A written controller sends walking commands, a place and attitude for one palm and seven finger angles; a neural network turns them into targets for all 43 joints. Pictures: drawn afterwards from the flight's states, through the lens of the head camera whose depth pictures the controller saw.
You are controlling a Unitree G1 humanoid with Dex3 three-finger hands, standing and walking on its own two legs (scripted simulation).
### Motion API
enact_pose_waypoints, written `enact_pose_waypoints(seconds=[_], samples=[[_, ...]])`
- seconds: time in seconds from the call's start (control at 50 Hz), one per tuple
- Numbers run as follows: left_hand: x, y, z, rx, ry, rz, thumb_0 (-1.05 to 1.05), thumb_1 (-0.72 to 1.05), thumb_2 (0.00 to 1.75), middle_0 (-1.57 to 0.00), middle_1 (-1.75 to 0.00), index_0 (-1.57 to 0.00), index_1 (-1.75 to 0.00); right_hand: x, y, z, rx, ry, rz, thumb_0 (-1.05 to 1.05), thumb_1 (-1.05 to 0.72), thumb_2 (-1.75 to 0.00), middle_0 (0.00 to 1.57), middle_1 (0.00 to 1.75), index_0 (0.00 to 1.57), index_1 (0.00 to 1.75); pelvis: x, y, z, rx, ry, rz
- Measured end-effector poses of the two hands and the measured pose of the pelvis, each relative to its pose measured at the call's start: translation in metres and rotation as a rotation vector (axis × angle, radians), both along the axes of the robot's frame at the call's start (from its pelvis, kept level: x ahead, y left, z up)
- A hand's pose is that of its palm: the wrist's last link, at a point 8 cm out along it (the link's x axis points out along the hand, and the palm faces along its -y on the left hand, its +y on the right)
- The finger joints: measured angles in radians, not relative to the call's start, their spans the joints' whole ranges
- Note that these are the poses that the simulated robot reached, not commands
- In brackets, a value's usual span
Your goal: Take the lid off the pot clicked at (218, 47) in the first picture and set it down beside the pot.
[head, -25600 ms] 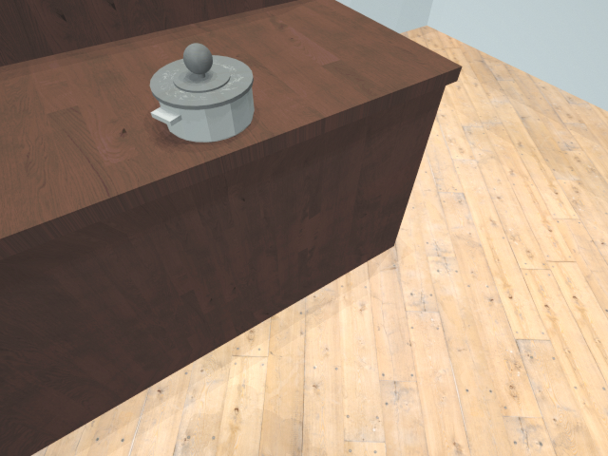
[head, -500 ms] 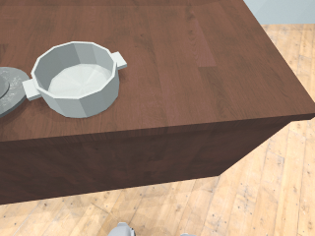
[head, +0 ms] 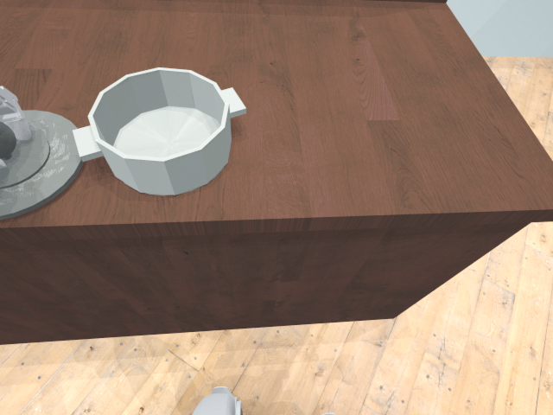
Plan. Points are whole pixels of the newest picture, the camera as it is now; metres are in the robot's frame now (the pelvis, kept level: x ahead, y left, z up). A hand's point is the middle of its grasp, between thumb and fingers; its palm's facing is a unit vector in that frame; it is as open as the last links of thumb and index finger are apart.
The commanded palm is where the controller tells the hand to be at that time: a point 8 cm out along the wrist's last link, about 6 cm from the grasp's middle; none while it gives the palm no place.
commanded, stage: open the fingers wide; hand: left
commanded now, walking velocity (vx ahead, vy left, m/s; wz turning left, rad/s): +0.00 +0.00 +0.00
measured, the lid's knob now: out of the picture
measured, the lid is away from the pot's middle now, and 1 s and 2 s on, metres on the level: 0.22 0.22 0.22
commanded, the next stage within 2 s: raise the empty hand in 0.64 s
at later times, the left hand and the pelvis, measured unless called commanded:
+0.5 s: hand out of the picture +0.44 +0.38 +0.14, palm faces -0.37 -0.16 -0.92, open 10.7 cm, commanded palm +0.46 +0.37 +0.20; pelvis +0.00 +0.00 +0.00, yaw -1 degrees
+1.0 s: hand out of the picture +0.43 +0.38 +0.16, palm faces -0.34 -0.15 -0.93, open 11.0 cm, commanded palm +0.46 +0.38 +0.23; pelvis +0.00 +0.00 +0.00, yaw +0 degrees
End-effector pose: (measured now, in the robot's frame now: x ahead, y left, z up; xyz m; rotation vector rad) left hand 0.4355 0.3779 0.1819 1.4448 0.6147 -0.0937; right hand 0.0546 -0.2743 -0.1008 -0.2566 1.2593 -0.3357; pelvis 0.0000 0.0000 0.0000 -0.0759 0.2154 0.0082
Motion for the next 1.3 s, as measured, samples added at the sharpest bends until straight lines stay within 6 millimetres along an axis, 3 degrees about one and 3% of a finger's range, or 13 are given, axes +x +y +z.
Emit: enact_pose_waypoints(seconds=[0.12, 0.48, 0.78, 0.94, 1.3], samples=[[0.001, -0.001, 0.002, -0.008, -0.011, -0.008, 0.00, 0.21, 0.80, -0.59, -0.92, -0.57, -0.92, -0.001, -0.001, 0.001, -0.009, -0.002, 0.002, 0.00, -0.90, -0.90, 0.21, 0.30, 0.20, 0.30, -0.001, 0.000, 0.000, 0.001, -0.001, -0.001], [0.006, -0.001, 0.016, -0.003, -0.053, 0.000, 0.00, -0.02, 0.76, -0.44, -0.80, -0.44, -0.79, -0.029, 0.003, -0.005, 0.029, 0.073, -0.055, 0.00, -0.90, -0.90, 0.21, 0.30, 0.20, 0.30, 0.001, 0.002, 0.000, 0.006, 0.003, -0.013], [-0.007, -0.001, 0.019, 0.008, -0.058, -0.003, 0.00, -0.08, 0.80, -0.44, -0.73, -0.44, -0.73, -0.007, 0.004, -0.002, 0.037, 0.017, -0.019, 0.00, -0.90, -0.90, 0.21, 0.30, 0.20, 0.30, -0.003, 0.001, 0.001, 0.006, -0.015, -0.004], [-0.009, 0.002, 0.030, 0.008, -0.076, 0.004, 0.00, -0.09, 0.82, -0.45, -0.71, -0.45, -0.71, 0.003, 0.003, 0.001, 0.021, -0.012, 0.004, 0.00, -0.90, -0.90, 0.21, 0.30, 0.20, 0.30, -0.004, 0.001, 0.002, 0.005, -0.024, 0.001], [0.006, 0.007, 0.065, 0.018, -0.108, 0.043, 0.00, -0.09, 0.82, -0.45, -0.71, -0.45, -0.70, -0.006, 0.009, 0.003, 0.035, 0.028, -0.008, 0.00, -0.90, -0.90, 0.21, 0.30, 0.20, 0.30, 0.003, 0.004, 0.006, 0.007, -0.024, 0.003]])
